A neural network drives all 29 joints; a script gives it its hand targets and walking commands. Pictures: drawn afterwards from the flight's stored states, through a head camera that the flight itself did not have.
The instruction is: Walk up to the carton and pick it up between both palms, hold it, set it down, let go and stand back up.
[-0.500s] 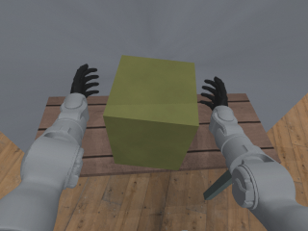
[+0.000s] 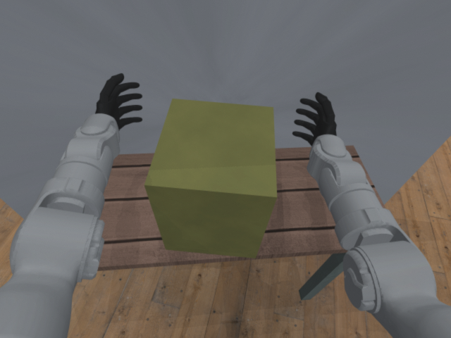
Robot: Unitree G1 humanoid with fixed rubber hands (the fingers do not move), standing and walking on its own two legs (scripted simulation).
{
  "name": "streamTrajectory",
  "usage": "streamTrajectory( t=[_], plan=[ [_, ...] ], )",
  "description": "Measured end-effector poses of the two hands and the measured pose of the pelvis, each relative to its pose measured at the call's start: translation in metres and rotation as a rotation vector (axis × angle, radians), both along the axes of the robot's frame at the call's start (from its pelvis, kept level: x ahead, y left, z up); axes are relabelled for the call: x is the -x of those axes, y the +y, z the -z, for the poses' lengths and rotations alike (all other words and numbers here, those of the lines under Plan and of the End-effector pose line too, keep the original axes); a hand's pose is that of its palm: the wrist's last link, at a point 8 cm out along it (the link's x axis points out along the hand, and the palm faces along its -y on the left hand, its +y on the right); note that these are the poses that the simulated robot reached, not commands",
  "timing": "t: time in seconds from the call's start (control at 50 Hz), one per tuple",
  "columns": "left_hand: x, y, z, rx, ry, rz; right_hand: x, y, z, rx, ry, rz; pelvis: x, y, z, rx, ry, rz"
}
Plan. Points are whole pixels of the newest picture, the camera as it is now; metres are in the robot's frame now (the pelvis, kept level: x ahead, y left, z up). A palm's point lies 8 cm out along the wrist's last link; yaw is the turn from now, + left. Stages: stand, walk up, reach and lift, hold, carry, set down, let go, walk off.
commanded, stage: set down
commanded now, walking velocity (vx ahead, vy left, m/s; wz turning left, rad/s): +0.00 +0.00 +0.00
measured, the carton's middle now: (216, 182) +0.43 +0.00 +0.00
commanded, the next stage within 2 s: none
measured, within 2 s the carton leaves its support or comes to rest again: neither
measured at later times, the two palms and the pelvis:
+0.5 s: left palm (100, 177) +0.41 +0.21 +0.07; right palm (310, 184) +0.36 -0.16 +0.07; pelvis +0.01 +0.00 +0.01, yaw +0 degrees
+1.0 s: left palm (90, 214) +0.35 +0.22 +0.05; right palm (315, 217) +0.31 -0.16 +0.05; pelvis +0.00 +0.01 +0.01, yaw -1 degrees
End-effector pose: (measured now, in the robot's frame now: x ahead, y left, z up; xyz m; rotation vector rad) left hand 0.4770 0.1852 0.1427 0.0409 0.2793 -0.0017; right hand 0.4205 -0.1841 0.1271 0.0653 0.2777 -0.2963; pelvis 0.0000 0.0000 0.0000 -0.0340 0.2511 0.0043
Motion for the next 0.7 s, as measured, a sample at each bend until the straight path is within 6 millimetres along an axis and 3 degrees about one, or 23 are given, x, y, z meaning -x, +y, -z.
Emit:
streamTrajectory(
  t=[0.08,0.16,0.24,0.4,0.48,0.58,0.7],
  plan=[
    [-0.001,0.002,-0.015,0.002,-0.003,0.003,-0.001,-0.004,-0.014,0.006,-0.002,0.001,-0.003,-0.002,-0.004,-0.004,-0.044,-0.001],
    [0.003,0.004,-0.017,0.002,-0.001,0.016,0.002,-0.002,-0.019,0.012,0.0,-0.007,-0.006,-0.003,-0.009,-0.008,-0.096,-0.001],
    [0.014,0.006,-0.002,0.002,0.012,0.031,0.011,0.004,-0.008,0.012,0.007,-0.02,-0.009,-0.003,-0.012,-0.009,-0.147,0.002],
    [0.05,0.016,0.053,0.025,0.067,0.014,0.043,0.02,0.042,-0.025,0.036,-0.013,-0.009,-0.002,-0.011,-0.002,-0.179,0.006],
    [0.066,0.024,0.07,0.031,0.077,-0.006,0.056,0.023,0.058,-0.028,0.04,0.001,-0.008,0.001,-0.01,0.003,-0.159,0.005],
    [0.08,0.032,0.077,0.034,0.066,-0.013,0.064,0.022,0.061,-0.022,0.023,0.005,-0.005,0.005,-0.008,0.005,-0.142,0.006],
    [0.091,0.037,0.071,0.034,0.046,0.0,0.071,0.02,0.054,-0.017,0.001,-0.004,-0.003,0.009,-0.009,0.003,-0.172,0.011]
  ],
)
